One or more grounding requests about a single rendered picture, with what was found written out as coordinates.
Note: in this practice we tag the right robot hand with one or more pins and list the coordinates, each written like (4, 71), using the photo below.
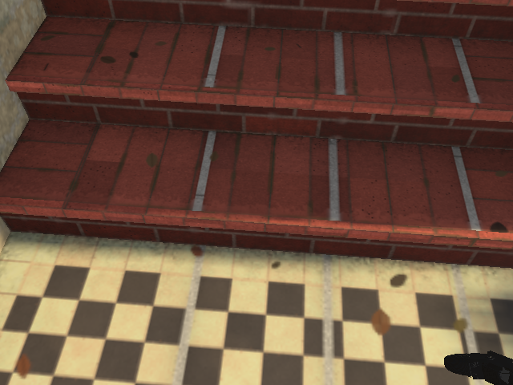
(494, 368)

